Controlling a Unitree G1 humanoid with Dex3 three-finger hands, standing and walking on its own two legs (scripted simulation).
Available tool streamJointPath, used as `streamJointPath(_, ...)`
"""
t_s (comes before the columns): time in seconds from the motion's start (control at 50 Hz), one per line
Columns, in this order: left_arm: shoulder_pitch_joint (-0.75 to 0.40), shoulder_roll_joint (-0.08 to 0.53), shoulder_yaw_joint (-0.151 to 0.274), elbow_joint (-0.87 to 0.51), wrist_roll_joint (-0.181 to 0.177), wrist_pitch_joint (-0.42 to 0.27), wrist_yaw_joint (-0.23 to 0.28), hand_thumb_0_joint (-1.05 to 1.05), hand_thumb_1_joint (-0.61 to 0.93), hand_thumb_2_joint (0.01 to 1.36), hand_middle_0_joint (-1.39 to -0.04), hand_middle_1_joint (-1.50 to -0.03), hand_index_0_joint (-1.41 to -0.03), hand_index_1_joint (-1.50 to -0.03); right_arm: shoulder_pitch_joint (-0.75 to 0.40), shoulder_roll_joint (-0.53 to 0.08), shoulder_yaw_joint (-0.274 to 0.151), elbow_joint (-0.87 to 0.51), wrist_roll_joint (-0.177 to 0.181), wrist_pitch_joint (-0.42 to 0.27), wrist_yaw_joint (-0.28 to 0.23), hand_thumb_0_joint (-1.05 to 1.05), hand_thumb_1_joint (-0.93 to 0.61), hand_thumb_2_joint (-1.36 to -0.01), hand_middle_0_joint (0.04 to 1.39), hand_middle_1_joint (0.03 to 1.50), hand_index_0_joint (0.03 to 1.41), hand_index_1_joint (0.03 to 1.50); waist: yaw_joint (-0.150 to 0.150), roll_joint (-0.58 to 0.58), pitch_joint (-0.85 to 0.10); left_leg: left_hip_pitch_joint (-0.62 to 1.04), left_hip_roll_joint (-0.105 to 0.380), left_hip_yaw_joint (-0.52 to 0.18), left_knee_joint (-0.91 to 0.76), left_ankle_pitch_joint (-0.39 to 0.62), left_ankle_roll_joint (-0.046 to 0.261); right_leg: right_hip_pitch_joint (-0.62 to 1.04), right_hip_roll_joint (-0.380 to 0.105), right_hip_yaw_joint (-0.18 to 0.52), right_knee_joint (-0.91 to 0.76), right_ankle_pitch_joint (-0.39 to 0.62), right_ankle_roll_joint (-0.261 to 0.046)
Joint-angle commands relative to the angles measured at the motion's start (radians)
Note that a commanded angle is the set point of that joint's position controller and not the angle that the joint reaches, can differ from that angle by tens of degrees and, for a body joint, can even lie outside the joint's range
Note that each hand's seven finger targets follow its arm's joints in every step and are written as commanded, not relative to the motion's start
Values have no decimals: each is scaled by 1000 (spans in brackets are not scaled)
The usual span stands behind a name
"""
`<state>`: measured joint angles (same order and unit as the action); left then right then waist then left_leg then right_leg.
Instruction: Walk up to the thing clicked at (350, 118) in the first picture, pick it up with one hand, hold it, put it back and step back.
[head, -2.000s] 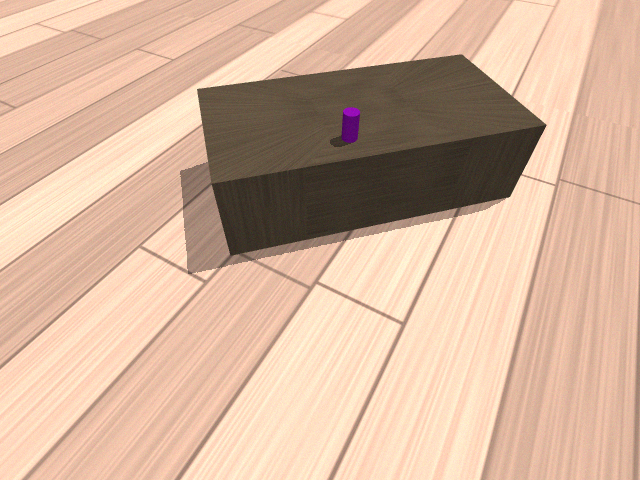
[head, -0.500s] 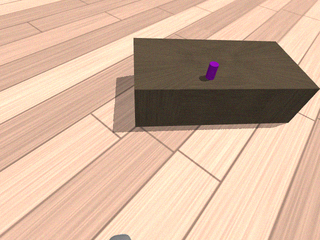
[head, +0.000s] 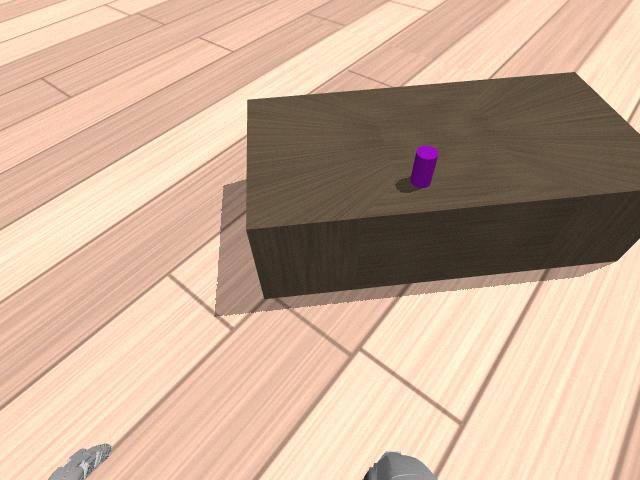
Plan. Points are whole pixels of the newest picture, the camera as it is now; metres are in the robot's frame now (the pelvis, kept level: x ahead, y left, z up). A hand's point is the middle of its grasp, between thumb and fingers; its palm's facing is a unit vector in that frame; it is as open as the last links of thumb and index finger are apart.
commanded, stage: walk up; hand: right
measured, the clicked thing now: (423, 167) +0.94 -0.33 -0.30
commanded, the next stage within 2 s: none
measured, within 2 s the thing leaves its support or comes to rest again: neither
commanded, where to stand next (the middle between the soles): +0.50 -0.15 m, yaw +4 degrees
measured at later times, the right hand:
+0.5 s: hand (524, 338) +0.32 -0.32 -0.11, palm faces -0.07 +0.88 -0.46, open 7.4 cm
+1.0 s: hand (561, 273) +0.45 -0.44 -0.14, palm faces -0.08 +0.92 -0.37, open 7.4 cm
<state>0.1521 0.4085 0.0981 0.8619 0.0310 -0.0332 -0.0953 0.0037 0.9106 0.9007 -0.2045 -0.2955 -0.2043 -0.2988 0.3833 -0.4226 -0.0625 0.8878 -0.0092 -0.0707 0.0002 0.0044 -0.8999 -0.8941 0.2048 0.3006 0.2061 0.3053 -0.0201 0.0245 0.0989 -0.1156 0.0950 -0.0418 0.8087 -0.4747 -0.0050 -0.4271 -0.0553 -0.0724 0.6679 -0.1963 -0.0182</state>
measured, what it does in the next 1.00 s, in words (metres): walks ahead: left foot, then right foot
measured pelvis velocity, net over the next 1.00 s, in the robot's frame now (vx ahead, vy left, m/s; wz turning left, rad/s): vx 0.38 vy -0.16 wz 0.03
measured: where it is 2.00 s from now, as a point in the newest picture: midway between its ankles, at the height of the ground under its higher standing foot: (375, 390)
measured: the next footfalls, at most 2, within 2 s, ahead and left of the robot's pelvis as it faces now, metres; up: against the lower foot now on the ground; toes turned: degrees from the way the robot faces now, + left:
left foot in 0.40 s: +0.33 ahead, +0.07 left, +0.00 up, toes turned +7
right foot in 0.82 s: +0.49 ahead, -0.30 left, +0.00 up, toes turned +5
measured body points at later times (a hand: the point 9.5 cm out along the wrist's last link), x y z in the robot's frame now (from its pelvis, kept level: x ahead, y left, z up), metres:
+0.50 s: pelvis +0.21 -0.04 +0.00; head +0.24 -0.01 +0.45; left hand +0.23 +0.27 -0.13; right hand +0.32 -0.36 -0.08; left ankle +0.29 +0.06 -0.71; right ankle +0.13 -0.14 -0.66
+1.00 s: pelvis +0.38 -0.16 +0.02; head +0.39 -0.19 +0.46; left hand +0.41 +0.16 -0.07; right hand +0.45 -0.49 -0.11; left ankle +0.36 -0.01 -0.64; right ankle +0.40 -0.27 -0.71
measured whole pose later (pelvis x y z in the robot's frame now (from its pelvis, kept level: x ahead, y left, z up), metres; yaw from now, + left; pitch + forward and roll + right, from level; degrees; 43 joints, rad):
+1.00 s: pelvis +0.38 -0.16 +0.02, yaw +2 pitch -2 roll +1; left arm 0.34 0.39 0.06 0.83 0.01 -0.05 -0.06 0.00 0.91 0.90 -0.21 -0.30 -0.21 -0.30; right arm 0.33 -0.45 -0.05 0.88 0.00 -0.05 0.01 0.01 -0.91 -0.89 0.20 0.30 0.20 0.30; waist 0.04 0.05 0.05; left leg -0.45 0.03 -0.02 1.10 -0.41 0.03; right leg -0.28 -0.06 -0.08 0.60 -0.29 -0.02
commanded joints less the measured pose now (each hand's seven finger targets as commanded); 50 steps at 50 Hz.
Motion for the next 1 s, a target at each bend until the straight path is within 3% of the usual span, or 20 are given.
streamJointPath(0.0, 180, 334, 97, -58, -23, -17, 37, 0, 900, 900, -200, -300, -200, -300, 1, -254, -56, -90, 11, -29, -27, 0, -900, -900, 200, 300, 200, 300, 128, -224, -130, -516, -57, -32, 511, 2, 59, 433, -352, 627, -427, -358, -241)
streamJointPath(0.04, 107, 258, 66, -83, -25, -24, 45, 0, 900, 900, -200, -300, -200, -300, 24, -221, -50, -61, 24, -28, -11, 0, -900, -900, 200, 300, 200, 300, 64, -159, -54, -445, -19, -52, 431, 111, 65, 289, -226, 347, -394, -162, -172)
streamJointPath(0.08, 89, 231, 53, -86, -18, -33, 45, 0, 900, 900, -200, -300, -200, -300, 63, -187, -46, -47, 14, -17, 0, 0, -900, -900, 200, 300, 200, 300, 35, -173, -21, -383, -13, -24, 334, 158, 51, 184, -167, 215, -393, -34, -139)
streamJointPath(0.18, 142, 231, 51, -125, -12, -47, 43, 0, 900, 900, -200, -300, -200, -300, -22, -171, -45, -84, 2, -10, 19, 0, -900, -900, 200, 300, 200, 300, 62, -163, 0, -440, -11, 31, 107, 199, 0, 246, -173, 146, -407, 76, -182)
streamJointPath(0.3, 205, 227, 41, -149, -4, -27, 39, 0, 900, 900, -200, -300, -200, -300, -112, -152, -46, -123, 5, -28, 15, 0, -900, -900, 200, 300, 200, 300, 92, -111, -43, -314, -41, 126, -157, 296, 24, 309, -167, 98, -264, 354, -145)
streamJointPath(0.36, 163, 227, 32, -181, -8, -18, 42, 0, 900, 900, -200, -300, -200, -300, 51, -172, -63, -83, 0, -35, 1, 0, -900, -900, 200, 300, 200, 300, -16, -38, -122, 14, -99, 163, -262, 357, 67, 181, -130, 51, -41, 381, -121)
streamJointPath(0.38, 187, 180, 14, -191, -13, -18, 45, 0, 900, 900, -200, -300, -200, -300, 146, -227, -82, -63, -11, -41, -11, 0, -900, -900, 200, 300, 200, 300, -64, 84, -171, 164, -43, 58, -315, 290, 107, 71, -59, 11, 188, 296, -92)
streamJointPath(0.4, 247, 116, 3, -195, -20, -13, 44, 0, 900, 900, -200, -300, -200, -300, 199, -323, -111, -75, -31, -43, -24, 0, -900, -900, 200, 300, 200, 300, -74, 254, -237, 323, 232, -385, -369, 180, 209, -173, 64, -15, 437, -134, -39)
streamJointPath(0.42, 257, 189, 25, -176, -17, 4, 48, 0, 900, 900, -200, -300, -200, -300, 159, -346, -117, -113, -10, -41, -35, 0, -900, -900, 200, 300, 200, 300, -56, 123, -215, 267, 381, -683, -499, -10, 290, -252, 87, 113, 553, -383, -21)
streamJointPath(0.44, 253, 277, 38, -166, -10, 16, 55, 0, 900, 900, -200, -300, -200, -300, 105, -368, -126, -119, 20, -40, -36, 0, -900, -900, 200, 300, 200, 300, -50, 73, -188, 222, 436, -715, -520, -64, 352, -261, 26, 191, 651, -369, -28)
streamJointPath(0.52, 255, 217, 36, -116, -21, 16, 42, 0, 900, 900, -200, -300, -200, -300, -13, -249, -67, -137, 18, -53, -28, 0, -900, -900, 200, 300, 200, 300, 21, 26, -8, -135, 214, -177, -507, 313, 200, -117, -22, 206, 516, -197, -17)
streamJointPath(0.58, 295, 183, 31, -104, -22, 23, 21, 0, 900, 900, -200, -300, -200, -300, -56, -263, -67, -147, 5, -61, -16, 0, -900, -900, 200, 300, 200, 300, 48, 146, -12, -178, 162, -39, -497, 322, 208, -59, -43, 127, 367, -134, 10)
streamJointPath(0.72, 154, 194, 43, -110, -14, 11, -4, 0, 900, 900, -200, -300, -200, -300, -68, -316, -86, -150, -4, -53, 6, 0, -900, -900, 200, 300, 200, 300, 7, 192, -40, -207, 148, -26, -500, 11, 193, 50, -43, 38, 32, -51, 9)
streamJointPath(0.8, 332, 232, 67, -30, -2, -18, 18, 0, 900, 900, -200, -300, -200, -300, -82, -233, -60, -152, -10, -27, 2, 0, -900, -900, 200, 300, 200, 300, 113, -22, -127, -302, 88, 53, -128, 69, 141, 350, 13, 0, -111, -98, -11)
streamJointPath(0.82, 395, 299, 94, -13, 5, -32, 31, 0, 900, 900, -200, -300, -200, -300, -21, -142, -30, -150, -9, -21, 4, 0, -900, -900, 200, 300, 200, 300, 139, -287, -135, -412, 3, 129, 179, 70, 102, 439, -86, 186, -266, -299, -25)
streamJointPath(0.84, 365, 369, 96, -52, 5, -45, 45, 0, 900, 900, -200, -300, -200, -300, -14, -90, -4, -173, 10, -19, 0, 0, -900, -900, 200, 300, 200, 300, 130, -436, -72, -620, -140, 88, 356, -71, 42, 404, -290, 593, -454, -397, -85)
streamJointPath(0.86, 305, 392, 90, -70, -3, -41, 45, 0, 900, 900, -200, -300, -200, -300, -56, -200, -37, -159, 4, -11, -14, 0, -900, -900, 200, 300, 200, 300, 121, -326, -39, -617, -91, 8, 415, -69, 37, 351, -364, 701, -472, -375, -178)
streamJointPath(0.88, 260, 370, 85, -87, -14, -35, 45, 0, 900, 900, -200, -300, -200, -300, -67, -233, -46, -138, 3, -13, -18, 0, -900, -900, 200, 300, 200, 300, 101, -286, 6, -600, -37, -24, 412, -24, 35, 258, -363, 662, -473, -353, -200)
streamJointPath(0.94, 183, 256, 47, -93, -28, -40, 60, 0, 900, 900, -200, -300, -200, -300, 13, -208, -40, -67, 28, -15, -1, 0, -900, -900, 200, 300, 200, 300, 32, -229, -5, -502, -26, -27, 300, 109, 37, 259, -192, 271, -370, -14, -150)
streamJointPath(0.98, 211, 250, 40, -91, -27, -51, 64, 0, 900, 900, -200, -300, -200, -300, 10, -187, -34, -67, 15, -10, 12, 0, -900, -900, 200, 300, 200, 300, 44, -221, -26, -457, -33, -11, 232, 140, 24, 243, -192, 221, -358, 101, -196)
